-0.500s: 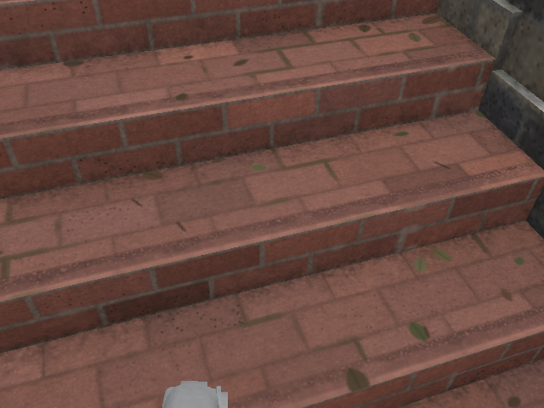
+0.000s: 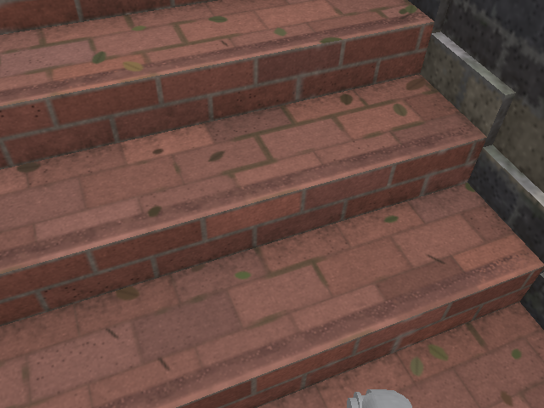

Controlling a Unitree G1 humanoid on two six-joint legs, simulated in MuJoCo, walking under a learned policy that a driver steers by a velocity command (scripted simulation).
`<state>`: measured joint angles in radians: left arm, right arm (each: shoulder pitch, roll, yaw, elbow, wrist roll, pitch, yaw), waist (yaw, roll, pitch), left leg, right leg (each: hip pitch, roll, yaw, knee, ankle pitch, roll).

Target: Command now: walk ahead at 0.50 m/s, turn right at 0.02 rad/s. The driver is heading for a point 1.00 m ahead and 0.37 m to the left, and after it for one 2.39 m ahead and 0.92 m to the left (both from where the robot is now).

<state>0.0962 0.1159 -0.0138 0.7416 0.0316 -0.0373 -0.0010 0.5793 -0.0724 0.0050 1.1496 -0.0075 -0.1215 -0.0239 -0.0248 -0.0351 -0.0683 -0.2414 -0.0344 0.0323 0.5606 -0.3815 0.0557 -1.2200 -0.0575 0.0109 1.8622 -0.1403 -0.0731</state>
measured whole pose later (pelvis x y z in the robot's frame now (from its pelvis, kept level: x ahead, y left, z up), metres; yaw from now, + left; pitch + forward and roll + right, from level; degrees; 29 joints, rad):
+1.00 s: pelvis +0.55 -0.03 +0.30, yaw +26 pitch +7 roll +2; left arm 0.03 0.24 0.02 0.80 0.03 -0.08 -0.02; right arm 0.32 -0.19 -0.03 1.00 -0.06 -0.06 0.04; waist -0.04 -0.02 -0.16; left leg -0.52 -0.12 -0.04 0.63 -0.23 0.07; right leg -1.01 -0.03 0.15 1.67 -0.24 -0.04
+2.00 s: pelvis +0.70 -0.03 +0.31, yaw +62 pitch +5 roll +0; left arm 0.47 0.12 -0.01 0.91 0.12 -0.09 -0.01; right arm 0.05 -0.19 -0.02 0.72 -0.03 0.02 0.11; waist 0.05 0.07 -0.07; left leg -1.03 0.12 0.00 1.55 -0.20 0.10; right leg 0.08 -0.12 -0.39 0.22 -0.34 0.06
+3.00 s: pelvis +0.80 +0.24 +0.42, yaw +50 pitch +7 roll -1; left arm 0.51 0.17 -0.02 0.94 0.03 -0.07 -0.08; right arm 0.05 -0.25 -0.02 0.73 -0.09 -0.04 0.01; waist 0.08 0.01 -0.18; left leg -0.96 -0.03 -0.16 1.82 -0.20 0.09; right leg -0.52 0.15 0.10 0.92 -0.51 -0.09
